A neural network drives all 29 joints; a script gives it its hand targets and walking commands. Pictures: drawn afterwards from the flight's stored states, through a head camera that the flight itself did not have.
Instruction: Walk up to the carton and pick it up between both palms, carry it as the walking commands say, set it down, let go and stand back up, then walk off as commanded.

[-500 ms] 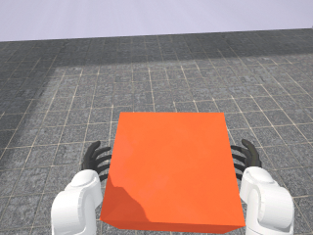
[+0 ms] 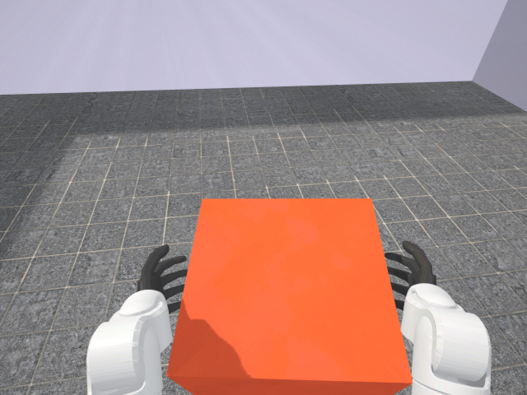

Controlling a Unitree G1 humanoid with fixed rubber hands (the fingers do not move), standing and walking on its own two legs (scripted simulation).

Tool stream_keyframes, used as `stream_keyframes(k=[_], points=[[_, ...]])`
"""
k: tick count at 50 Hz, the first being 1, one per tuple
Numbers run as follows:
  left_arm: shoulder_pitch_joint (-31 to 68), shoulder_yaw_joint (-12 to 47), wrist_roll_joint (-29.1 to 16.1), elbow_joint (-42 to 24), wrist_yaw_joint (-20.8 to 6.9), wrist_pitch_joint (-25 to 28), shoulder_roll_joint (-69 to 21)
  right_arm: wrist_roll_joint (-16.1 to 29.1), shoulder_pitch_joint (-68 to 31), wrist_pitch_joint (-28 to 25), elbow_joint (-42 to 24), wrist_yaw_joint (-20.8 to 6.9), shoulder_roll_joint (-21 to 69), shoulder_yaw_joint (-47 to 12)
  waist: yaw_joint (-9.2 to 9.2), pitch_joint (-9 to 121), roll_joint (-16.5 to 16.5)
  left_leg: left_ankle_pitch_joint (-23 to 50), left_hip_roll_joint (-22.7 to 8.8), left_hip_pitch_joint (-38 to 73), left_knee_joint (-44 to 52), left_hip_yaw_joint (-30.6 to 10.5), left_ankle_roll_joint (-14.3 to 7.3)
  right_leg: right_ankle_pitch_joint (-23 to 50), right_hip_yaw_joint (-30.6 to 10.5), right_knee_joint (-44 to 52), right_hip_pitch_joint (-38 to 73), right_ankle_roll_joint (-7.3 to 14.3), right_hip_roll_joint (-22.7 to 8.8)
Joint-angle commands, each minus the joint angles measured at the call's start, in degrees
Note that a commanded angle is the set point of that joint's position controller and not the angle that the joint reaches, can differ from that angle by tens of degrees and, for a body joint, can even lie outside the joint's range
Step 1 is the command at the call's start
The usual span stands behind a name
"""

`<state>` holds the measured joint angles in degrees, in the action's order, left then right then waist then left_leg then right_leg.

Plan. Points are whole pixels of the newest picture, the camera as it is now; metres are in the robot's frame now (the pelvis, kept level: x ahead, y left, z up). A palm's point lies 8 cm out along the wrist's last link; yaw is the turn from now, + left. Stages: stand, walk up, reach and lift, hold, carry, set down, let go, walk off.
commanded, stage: carry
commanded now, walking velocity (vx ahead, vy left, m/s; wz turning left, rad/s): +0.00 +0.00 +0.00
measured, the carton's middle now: (285, 297) +0.29 -0.02 +0.03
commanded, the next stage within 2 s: hold in 1.54 s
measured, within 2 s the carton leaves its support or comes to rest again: neither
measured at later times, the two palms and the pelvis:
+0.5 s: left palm (112, 367) +0.16 +0.20 +0.09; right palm (413, 358) +0.17 -0.15 +0.11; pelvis -0.08 +0.03 +0.00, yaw +0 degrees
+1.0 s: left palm (103, 360) +0.17 +0.21 +0.08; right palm (393, 351) +0.18 -0.13 +0.09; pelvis -0.07 +0.04 +0.00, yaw +1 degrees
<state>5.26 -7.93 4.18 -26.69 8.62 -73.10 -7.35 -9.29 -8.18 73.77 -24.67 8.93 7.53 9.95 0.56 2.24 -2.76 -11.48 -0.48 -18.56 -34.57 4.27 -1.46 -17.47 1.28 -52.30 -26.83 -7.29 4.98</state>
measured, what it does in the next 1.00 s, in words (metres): steps on the spot: right foot, then left foot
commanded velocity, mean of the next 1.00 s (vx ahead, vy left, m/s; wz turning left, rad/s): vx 0.00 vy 0.00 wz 0.00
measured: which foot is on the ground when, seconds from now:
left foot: down 0.00-0.10, up 0.12-0.32, down 0.34-1.00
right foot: up 0.00-0.06, down 0.08-1.00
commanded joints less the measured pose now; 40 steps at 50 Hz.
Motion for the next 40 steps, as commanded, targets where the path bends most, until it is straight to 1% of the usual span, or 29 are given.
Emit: stream_keyframes(k=[1,2,3,4,5,6,8,10,11,12,14,15,16,18,19,21,22,27,28,29,30,31,32,33,35,36,38,39,40], points=[[33.31,38.73,-20.44,-5.27,-12.06,0.51,-47.88,28.8,-33.83,-1.03,-5.14,-14.95,48.43,-41.33,-2.77,10.19,19.37,-34.58,-15.61,-23.86,24.89,-13.02,-4.86,-10.55,-2.45,-6.52,14.74,5.84,-5.17],[35.16,37.78,-20.12,-2.31,-12.43,0.52,-46.37,26.36,-32.84,-1.21,-1.13,-14.57,47.57,-39.81,-3.43,12.17,11.29,-28.31,-12.16,-16.83,16.37,-8.35,-2.06,-8.11,-3.52,15.04,16.93,5.74,-7.77],[33.72,39.41,-21.85,-5.39,-12.32,0.13,-47.95,27.59,-31.65,-0.88,-3.86,-14.46,48.72,-42.09,-3.19,13.42,4.05,-23.12,-7.01,-7.45,7.41,-4.97,-1.14,-3.87,-3.68,34.23,16.48,4.15,-5.11],[33.7,39.0,-21.48,-4.33,-12.62,0.74,-48.27,26.42,-30.81,-1.54,-3.56,-14.38,48.14,-42.34,-2.06,15.58,0.89,-17.51,-4.58,-6.92,-0.48,-5.41,-0.65,-3.41,-13.78,37.98,19.43,3.03,-8.78],[36.61,39.43,-21.13,-7.94,-11.81,0.7,-45.75,24.77,-26.0,-0.48,-0.06,-14.63,47.57,-41.43,-0.39,11.56,-4.34,-16.6,-1.79,-11.59,-6.73,-6.42,0.46,-1.13,-26.96,39.83,18.54,4.3,-17.39],[33.88,39.25,-20.13,-5.81,-11.97,0.26,-44.53,25.27,-26.52,-0.1,0.06,-14.79,46.07,-41.6,0.49,7.81,-4.55,-16.11,-1.9,-11.04,-8.61,-5.23,0.5,-1.88,-29.46,39.64,9.64,5.88,-21.19],[36.31,39.89,-20.53,-3.5,-13.1,-0.03,-47.99,25.94,-34.58,-0.98,-3.91,-14.62,47.47,-42.49,0.27,7.81,0.18,-11.02,1.19,-0.88,-19.34,-4.51,0.14,-27.5,-26.23,45.56,-7.9,9.5,-19.98],[34.7,37.66,-19.19,-3.44,-13.08,0.48,-47.94,28.46,-36.96,-1.18,-3.25,-15.12,51.29,-45.43,0.65,7.57,-4.11,-9.63,1.54,-0.85,-23.61,-5.96,0.84,-24.34,-22.84,45.62,-6.27,7.47,-18.41],[34.58,36.41,-18.56,-0.87,-12.89,0.27,-45.58,26.38,-34.76,-0.77,1.68,-14.65,49.13,-43.35,0.48,7.64,-4.04,-10.08,0.81,-4.89,-20.49,-5.95,0.37,-21.64,-23.82,45.06,-0.5,6.65,-18.23],[34.52,38.55,-19.88,-2.74,-13.13,0.88,-49.11,27.84,-34.24,-1.23,-1.33,-15.0,50.79,-44.39,0.4,9.47,-2.34,-10.76,0.04,-4.8,-18.77,-7.34,-0.3,-18.56,-24.05,43.51,-0.04,7.79,-18.65],[33.44,38.41,-20.62,-3.37,-13.09,0.88,-49.5,27.52,-32.47,-1.33,-2.31,-15.03,49.52,-44.57,-0.08,14.98,-4.1,-14.73,-1.6,-5.23,-6.61,-6.64,-0.46,3.23,-23.28,38.84,10.21,9.79,-19.05],[32.17,38.39,-20.2,-1.4,-13.12,1.32,-50.52,27.69,-34.12,-2.08,-3.21,-14.91,49.21,-44.34,-0.74,19.06,-3.1,-17.18,-0.13,-3.03,-1.66,-3.26,-0.08,6.84,-20.93,37.6,14.6,10.04,-18.3],[32.98,40.12,-21.51,-4.33,-12.76,1.44,-50.73,27.58,-31.67,-2.28,-3.62,-14.81,49.57,-44.24,-0.26,19.14,-1.25,-13.36,-2.18,-0.77,7.69,-4.32,-1.14,15.01,-19.88,34.12,16.54,9.77,-17.99],[35.28,39.93,-21.16,-4.95,-13.01,2.66,-51.1,27.74,-35.39,-2.98,-3.82,-14.91,51.34,-43.54,-0.61,26.25,-1.19,-5.09,-3.82,5.52,5.02,-5.46,-0.27,24.51,-15.82,30.3,19.09,7.6,-14.4],[32.03,40.02,-20.64,-3.25,-13.22,2.92,-51.08,27.68,-34.72,-3.72,-5.04,-15.16,50.22,-44.18,-0.7,25.06,2.08,-2.26,-3.8,6.3,5.6,-6.31,-1.11,19.44,-13.87,30.22,14.88,7.43,-13.66],[36.7,42.1,-22.2,-7.89,-13.36,3.16,-52.25,29.25,-34.86,-3.71,-5.43,-15.91,54.74,-45.81,-0.24,17.88,0.79,-12.06,-4.09,0.39,5.77,-6.3,-1.18,-2.07,-15.27,35.32,11.2,8.44,-12.42],[37.63,42.88,-22.58,-7.92,-13.44,2.95,-52.44,28.48,-33.61,-3.85,-5.89,-16.01,53.19,-44.95,0.2,16.31,4.16,-12.12,-4.71,-0.34,8.37,-7.05,-1.72,-5.61,-13.68,33.47,8.72,9.82,-11.68],[37.56,43.09,-22.94,-8.15,-13.32,2.68,-50.26,27.01,-32.62,-3.73,-6.1,-15.85,50.71,-44.15,-0.23,14.99,5.91,-15.62,-7.7,-4.39,13.13,-12.2,-2.93,1.93,-9.2,27.25,10.48,10.38,-8.69],[38.22,43.21,-22.47,-7.62,-13.09,1.8,-50.57,27.09,-33.02,-3.02,-5.16,-15.88,50.66,-43.88,0.07,14.27,10.31,-21.92,-8.96,-4.7,16.59,-14.84,-3.71,2.29,-7.86,24.19,8.91,10.45,-7.18],[37.65,42.42,-22.03,-6.86,-13.02,1.83,-50.88,27.78,-34.13,-3.15,-5.11,-16.01,51.02,-44.12,-0.49,15.77,10.77,-22.45,-9.62,-5.2,17.0,-15.05,-3.84,2.67,-7.56,24.4,10.92,10.06,-7.75],[38.93,41.92,-21.7,-6.6,-13.16,2.09,-49.92,26.86,-34.66,-3.15,-4.52,-16.12,49.96,-43.26,-0.62,16.85,6.95,-24.64,-9.29,-5.3,15.91,-14.96,-3.48,0.79,-9.05,25.8,10.93,10.85,-7.44],[38.96,41.71,-21.77,-7.84,-12.53,1.78,-48.31,27.08,-32.18,-2.53,-2.48,-16.01,50.17,-42.77,-0.33,14.19,8.43,-25.12,-8.5,-5.98,16.24,-13.03,-3.06,-1.0,-9.32,25.94,9.27,10.5,-7.96],[38.74,42.31,-21.98,-8.58,-12.46,1.5,-49.12,26.8,-32.89,-2.9,-4.74,-15.61,49.8,-42.51,-0.18,15.02,11.29,-25.83,-9.81,-5.34,18.95,-16.32,-3.92,0.57,-7.96,23.9,9.44,10.44,-7.34],[38.7,41.5,-22.07,-5.98,-12.7,1.62,-49.93,26.69,-34.64,-3.04,-4.3,-15.3,50.22,-42.6,-0.66,16.02,7.93,-20.36,-11.04,-1.67,17.11,-15.44,-4.63,4.64,-8.36,24.59,8.89,10.45,-8.17],[39.49,41.78,-21.49,-6.41,-12.47,1.62,-48.51,26.04,-32.94,-3.04,-2.24,-15.43,49.09,-41.89,-0.36,13.78,13.39,-21.52,-11.57,-3.57,20.17,-17.76,-4.81,4.78,-6.76,23.33,8.7,10.76,-7.57],[35.08,38.41,-18.75,-1.01,-12.37,2.23,-43.23,23.77,-29.44,-3.78,3.84,-15.67,44.74,-38.37,-0.48,16.71,13.39,-24.24,-11.68,-3.37,19.41,-17.26,-5.36,4.33,-6.73,23.71,9.77,10.87,-7.71],[35.69,39.99,-20.84,-5.53,-12.67,2.38,-49.28,27.4,-37.55,-4.31,-8.23,-15.3,49.21,-43.63,-0.89,15.35,9.38,-27.51,-10.09,-7.69,18.71,-14.89,-4.3,3.21,-5.92,25.5,12.93,10.2,-7.49],[35.15,38.44,-19.17,-1.97,-12.78,3.19,-47.21,24.45,-36.16,-4.95,-3.5,-15.64,45.44,-40.36,-1.18,16.09,7.0,-25.32,-8.22,-7.3,15.75,-11.73,-3.43,3.15,-8.66,28.38,13.77,10.91,-8.55],[39.13,39.38,-20.1,-3.41,-12.33,3.39,-46.93,23.98,-32.16,-4.68,2.19,-15.6,47.62,-38.77,-0.87,15.93,11.37,-19.87,-7.84,-6.82,15.75,-11.84,-3.71,5.71,-8.97,27.11,13.8,10.85,-9.56]])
